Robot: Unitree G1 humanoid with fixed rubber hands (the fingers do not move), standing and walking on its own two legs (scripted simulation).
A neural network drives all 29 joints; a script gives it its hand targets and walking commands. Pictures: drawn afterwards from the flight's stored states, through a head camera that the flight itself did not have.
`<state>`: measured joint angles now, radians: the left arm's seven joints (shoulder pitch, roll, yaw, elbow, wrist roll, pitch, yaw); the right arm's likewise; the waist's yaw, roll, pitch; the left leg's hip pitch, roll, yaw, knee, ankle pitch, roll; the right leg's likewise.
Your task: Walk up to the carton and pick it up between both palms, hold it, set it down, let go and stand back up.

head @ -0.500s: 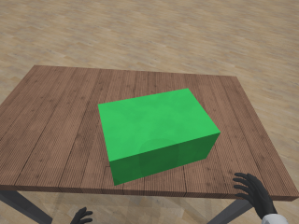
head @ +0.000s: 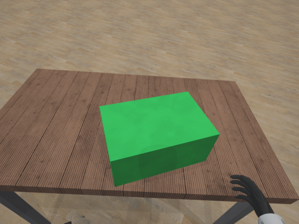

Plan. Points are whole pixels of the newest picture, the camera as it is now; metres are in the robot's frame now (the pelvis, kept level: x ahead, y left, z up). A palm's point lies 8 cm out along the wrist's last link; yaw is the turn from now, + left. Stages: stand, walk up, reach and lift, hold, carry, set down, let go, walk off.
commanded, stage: stand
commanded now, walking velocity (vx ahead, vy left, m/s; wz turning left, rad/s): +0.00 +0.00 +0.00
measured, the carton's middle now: (154, 134) +0.41 +0.01 +0.01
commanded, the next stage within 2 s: none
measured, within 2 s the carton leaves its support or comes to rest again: neither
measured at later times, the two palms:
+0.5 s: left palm out of the picture +0.05 +0.29 -0.14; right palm (259, 206) +0.20 -0.25 +0.00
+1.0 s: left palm out of the picture +0.05 +0.30 -0.14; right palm (260, 207) +0.20 -0.25 +0.00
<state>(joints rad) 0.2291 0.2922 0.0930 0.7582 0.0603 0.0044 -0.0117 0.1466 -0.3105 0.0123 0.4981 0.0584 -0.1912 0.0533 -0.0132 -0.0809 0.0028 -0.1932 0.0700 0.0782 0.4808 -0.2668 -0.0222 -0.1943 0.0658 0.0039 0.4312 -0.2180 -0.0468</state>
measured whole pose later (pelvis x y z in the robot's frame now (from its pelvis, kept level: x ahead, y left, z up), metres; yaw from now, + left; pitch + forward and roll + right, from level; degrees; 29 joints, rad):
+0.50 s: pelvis +0.00 +0.00 +0.00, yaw +0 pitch -2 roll -1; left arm 0.23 0.35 0.09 1.00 0.03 -0.02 -0.03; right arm 0.15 -0.33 0.01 0.50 0.06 -0.16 0.04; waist 0.01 -0.08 0.00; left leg -0.19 0.07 0.08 0.50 -0.27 -0.02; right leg -0.19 0.06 0.00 0.44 -0.22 -0.04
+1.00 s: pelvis +0.00 +0.00 +0.00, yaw +0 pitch -2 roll -1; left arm 0.23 0.35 0.09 1.03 0.02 -0.02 -0.04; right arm 0.15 -0.33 0.01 0.50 0.06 -0.17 0.04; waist 0.01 -0.06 -0.01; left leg -0.19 0.07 0.08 0.50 -0.27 -0.02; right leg -0.19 0.06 0.00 0.44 -0.22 -0.04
